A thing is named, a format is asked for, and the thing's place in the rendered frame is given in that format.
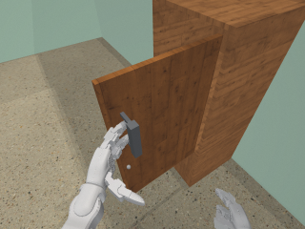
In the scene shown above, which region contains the handle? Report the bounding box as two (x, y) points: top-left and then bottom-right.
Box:
(120, 112), (143, 158)

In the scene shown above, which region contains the left robot forearm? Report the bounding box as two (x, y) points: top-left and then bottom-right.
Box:
(61, 183), (107, 229)

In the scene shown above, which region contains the cupboard door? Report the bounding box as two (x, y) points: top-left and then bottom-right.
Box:
(91, 33), (224, 193)

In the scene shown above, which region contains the robot left hand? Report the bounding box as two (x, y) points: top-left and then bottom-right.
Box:
(86, 120), (145, 206)

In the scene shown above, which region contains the robot right hand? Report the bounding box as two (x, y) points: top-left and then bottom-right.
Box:
(213, 188), (252, 229)

